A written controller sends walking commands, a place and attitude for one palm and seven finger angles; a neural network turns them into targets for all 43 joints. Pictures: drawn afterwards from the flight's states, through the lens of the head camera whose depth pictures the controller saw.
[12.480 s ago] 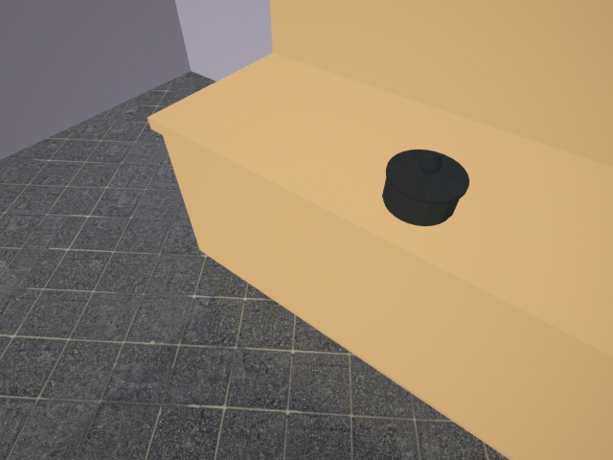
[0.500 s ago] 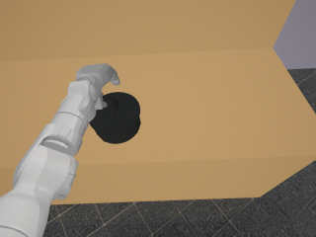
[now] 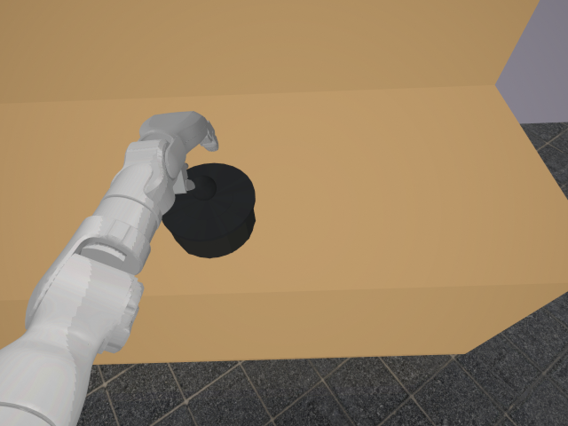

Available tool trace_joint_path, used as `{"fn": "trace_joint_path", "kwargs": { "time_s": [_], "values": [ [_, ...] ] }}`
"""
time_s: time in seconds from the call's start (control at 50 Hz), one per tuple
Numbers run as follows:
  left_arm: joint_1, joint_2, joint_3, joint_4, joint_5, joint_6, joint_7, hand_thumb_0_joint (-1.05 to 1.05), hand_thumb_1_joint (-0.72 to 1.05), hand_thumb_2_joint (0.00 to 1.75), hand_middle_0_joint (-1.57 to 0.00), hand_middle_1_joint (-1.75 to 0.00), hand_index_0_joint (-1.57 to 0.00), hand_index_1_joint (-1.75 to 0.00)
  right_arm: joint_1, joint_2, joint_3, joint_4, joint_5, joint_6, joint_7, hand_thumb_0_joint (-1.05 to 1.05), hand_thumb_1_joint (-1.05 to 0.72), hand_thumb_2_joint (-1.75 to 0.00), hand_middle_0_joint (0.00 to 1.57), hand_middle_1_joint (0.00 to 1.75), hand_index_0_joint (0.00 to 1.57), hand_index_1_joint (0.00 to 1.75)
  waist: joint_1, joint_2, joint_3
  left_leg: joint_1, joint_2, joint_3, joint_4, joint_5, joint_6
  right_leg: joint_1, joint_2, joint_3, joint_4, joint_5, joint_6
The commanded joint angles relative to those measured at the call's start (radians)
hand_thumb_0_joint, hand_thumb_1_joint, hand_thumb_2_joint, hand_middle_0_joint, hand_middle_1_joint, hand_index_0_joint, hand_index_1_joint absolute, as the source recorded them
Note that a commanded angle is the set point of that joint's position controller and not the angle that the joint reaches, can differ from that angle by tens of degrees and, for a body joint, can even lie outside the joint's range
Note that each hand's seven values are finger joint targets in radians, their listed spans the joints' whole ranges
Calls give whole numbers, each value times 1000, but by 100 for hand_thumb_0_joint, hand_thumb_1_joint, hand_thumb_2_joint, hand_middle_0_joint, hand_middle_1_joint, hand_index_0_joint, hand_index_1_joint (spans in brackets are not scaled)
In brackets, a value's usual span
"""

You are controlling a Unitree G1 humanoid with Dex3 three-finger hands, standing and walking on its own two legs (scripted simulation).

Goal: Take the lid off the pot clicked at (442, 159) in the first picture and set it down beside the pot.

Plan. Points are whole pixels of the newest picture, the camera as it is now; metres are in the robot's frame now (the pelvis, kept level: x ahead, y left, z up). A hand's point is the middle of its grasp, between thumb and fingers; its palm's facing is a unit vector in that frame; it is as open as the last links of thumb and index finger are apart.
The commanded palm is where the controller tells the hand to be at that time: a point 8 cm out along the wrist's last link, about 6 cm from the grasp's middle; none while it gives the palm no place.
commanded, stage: lower the open fingers around the knob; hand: left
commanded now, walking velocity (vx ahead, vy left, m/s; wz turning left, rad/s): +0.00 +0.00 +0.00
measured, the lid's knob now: (203, 188) +0.51 +0.13 +0.00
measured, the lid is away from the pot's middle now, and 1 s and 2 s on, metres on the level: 0.00 0.00 0.00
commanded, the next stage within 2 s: close the fingers and squeeze the knob in 0.98 s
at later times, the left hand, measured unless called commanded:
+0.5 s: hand (193, 183) +0.47 +0.13 +0.06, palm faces -0.37 -0.05 -0.93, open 10.2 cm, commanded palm +0.47 +0.14 +0.11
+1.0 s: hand (192, 191) +0.48 +0.14 +0.03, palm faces -0.41 -0.05 -0.91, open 10.2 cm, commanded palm +0.49 +0.14 +0.09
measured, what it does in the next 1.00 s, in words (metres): stands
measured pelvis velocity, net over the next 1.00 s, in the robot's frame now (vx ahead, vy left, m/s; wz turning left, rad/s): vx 0.00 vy -0.01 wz -0.02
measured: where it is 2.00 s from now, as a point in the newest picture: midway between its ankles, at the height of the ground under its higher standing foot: outside the picture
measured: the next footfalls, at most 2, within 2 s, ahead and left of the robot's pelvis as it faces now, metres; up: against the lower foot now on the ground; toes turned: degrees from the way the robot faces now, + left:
none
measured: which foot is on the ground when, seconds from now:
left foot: down 0.00-1.00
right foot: down 0.00-1.00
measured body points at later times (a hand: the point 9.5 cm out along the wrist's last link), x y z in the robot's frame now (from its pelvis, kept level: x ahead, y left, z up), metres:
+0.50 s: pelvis +0.00 +0.00 +0.00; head +0.07 -0.02 +0.44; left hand +0.48 +0.14 +0.11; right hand +0.06 -0.27 -0.14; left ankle -0.01 +0.09 -0.73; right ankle -0.03 -0.13 -0.73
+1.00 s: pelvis +0.00 -0.01 -0.01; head +0.08 -0.02 +0.44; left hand +0.49 +0.14 +0.08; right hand +0.01 -0.28 -0.14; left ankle -0.01 +0.09 -0.73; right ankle -0.03 -0.13 -0.73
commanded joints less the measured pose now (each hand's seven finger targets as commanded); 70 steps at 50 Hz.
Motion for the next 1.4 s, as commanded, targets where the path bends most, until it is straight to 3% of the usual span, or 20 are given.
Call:
{"fn": "trace_joint_path", "kwargs": {
  "time_s": [0.0, 0.04, 0.14, 0.22, 0.3, 0.4, 0.5, 0.64, 0.7, 0.78, 0.86, 0.94, 1.02, 1.06, 1.08, 1.12, 1.18, 1.22, 1.26, 1.38],
  "values": [
    [-521, 174, 42, -232, 3, -5, 32, 0, -26, 133, -81, -8, -81, -8, 19, -142, -50, -92, -8, -22, -6, 0, -90, -90, 20, 30, 20, 30, -16, -69, -447, 333, 8, -78, 19, 443, 12, 69, 45, -1, -19, 414, -57],
    [-507, 223, 84, -264, 6, -14, 37, 0, -26, 133, -81, -8, -81, -8, 27, -137, -53, -99, -13, -25, -5, 0, -90, -90, 20, 30, 20, 30, -7, -38, -499, 388, 9, -91, 33, 518, 12, 83, 46, 0, -13, 444, -55],
    [-451, 192, 58, -144, 12, -5, 55, 0, -26, 133, -81, -8, -81, -8, 34, -145, -45, -82, -4, -16, -9, 0, -90, -90, 20, 30, 20, 30, -19, -113, -388, 279, 10, -68, 13, 389, 10, 56, 52, -5, -22, 390, -53],
    [-504, 217, 80, -235, 14, -22, 65, 0, -26, 133, -81, -8, -81, -8, 43, -137, -56, -84, -12, -23, -14, 0, -90, -90, 20, 30, 20, 30, -20, -44, -492, 367, 8, -83, 34, 465, 12, 68, 51, 3, -16, 421, -56],
    [-453, 153, 37, -115, 9, -10, 70, 0, -26, 133, -81, -8, -81, -8, 48, -143, -50, -65, -4, -19, -15, 0, -90, -90, 20, 30, 20, 30, -30, -91, -370, 268, 12, -65, 21, 359, 11, 20, 53, -4, -24, 353, -57],
    [-524, 201, 73, -220, 11, -34, 79, 0, -26, 133, -81, -8, -81, -8, 62, -139, -60, -67, -14, -28, -23, 0, -90, -90, 20, 30, 20, 30, -27, -47, -499, 349, 12, -77, 48, 454, 14, 51, 51, 6, -11, 418, -58],
    [-407, 154, 50, -72, 22, -21, 99, 0, -26, 133, -81, -8, -81, -8, 68, -144, -57, -54, -7, -25, -18, 0, -90, -90, 20, 30, 20, 30, -32, -107, -393, 241, 13, -54, 41, 381, 11, 24, 56, 1, -10, 392, -57],
    [-480, 218, 79, -145, 32, -38, 107, 0, -26, 133, -81, -8, -81, -8, 91, -146, -62, -53, -11, -30, -27, 0, -90, -90, 20, 30, 20, 30, -37, -39, -469, 285, 13, -55, 49, 383, 14, 37, 55, 11, -6, 395, -56],
    [-439, 175, 53, -58, 26, -36, 107, 0, -26, 133, -81, -8, -81, -8, 100, -151, -60, -40, -5, -33, -29, 0, -90, -90, 20, 30, 20, 30, -51, -93, -393, 219, 15, -51, 48, 339, 15, 6, 58, 8, -9, 360, -56],
    [-516, 222, 76, -142, 34, -57, 114, 0, -26, 133, -81, -8, -81, -8, 120, -154, -67, -33, -12, -39, -33, 0, -90, -90, 20, 30, 20, 30, -53, -18, -483, 284, 18, -56, 60, 375, 15, 6, 57, 14, 0, 377, -56],
    [-461, 271, 115, -70, 40, -59, 124, 0, -26, 133, -81, -8, -81, -8, 137, -158, -62, -24, -9, -41, -37, 0, -90, -90, 20, 30, 20, 30, -53, -60, -455, 237, 14, -57, 62, 359, 15, 11, 62, 14, -2, 375, -54],
    [-473, 207, 66, -55, 39, -46, 124, 0, -26, 133, -81, -8, -81, -8, 138, -157, -65, -20, -10, -40, -30, 0, -90, -90, 20, 30, 20, 30, -61, -37, -446, 237, 16, -52, 66, 366, 13, -10, 63, 10, 4, 374, -56],
    [-464, 235, 95, -88, 40, -57, 115, 0, -26, 133, -81, -8, -81, -8, 150, -155, -71, -23, -17, -41, -27, 0, -90, -90, 20, 30, 20, 30, -52, -14, -512, 294, 16, -65, 82, 461, 11, 0, 66, 8, 10, 430, -57],
    [-440, 212, 79, -33, 40, -50, 116, 0, -26, 133, -81, -8, -81, -8, 150, -158, -70, -16, -14, -38, -24, 0, -90, -90, 20, 30, 20, 30, -60, -53, -436, 252, 21, -60, 75, 408, 11, -32, 69, 1, 2, 384, -54],
    [-432, 224, 88, -18, 35, -47, 118, 0, -8, 93, -46, -77, -46, -77, 147, -161, -69, -16, -13, -37, -24, 0, -90, -90, 20, 30, 20, 30, -60, -70, -420, 227, 21, -54, 72, 372, 14, -24, 68, 4, 1, 367, -54],
    [-475, 285, 129, -96, 39, -59, 120, 0, -6, 93, -47, -81, -47, -81, 146, -164, -69, -27, -16, -34, -27, 0, -90, -90, 20, 30, 20, 30, -51, -39, -492, 247, 13, -55, 72, 398, 16, 22, 63, 18, 5, 419, -55],
    [-448, 196, 61, -51, 44, -54, 120, 0, -4, 94, -47, -85, -47, -85, 142, -153, -70, -21, -12, -37, -26, 0, -90, -90, 20, 30, 20, 30, -61, -25, -434, 261, 23, -55, 74, 406, 11, -39, 68, 1, 4, 371, -57],
    [-451, 254, 106, -16, 33, -49, 119, 0, -2, 94, -48, -88, -48, -88, 152, -168, -66, -16, -10, -34, -29, 0, -90, -90, 20, 30, 20, 30, -67, -86, -413, 213, 21, -54, 70, 357, 16, -24, 68, 7, 0, 365, -52],
    [-521, 253, 95, -110, 40, -59, 118, 0, 0, 94, -48, -90, -48, -90, 154, -161, -70, -22, -13, -38, -31, 0, -90, -90, 20, 30, 20, 30, -65, -29, -498, 274, 19, -61, 70, 391, 15, -10, 65, 9, 4, 385, -55],
    [-469, 212, 77, -39, 38, -56, 120, 0, 5, 94, -51, -96, -51, -96, 157, -156, -70, -13, -15, -40, -27, 0, -90, -90, 20, 30, 20, 30, -64, -18, -453, 270, 26, -61, 83, 417, 9, -51, 69, 1, 11, 368, -57]
  ]
}}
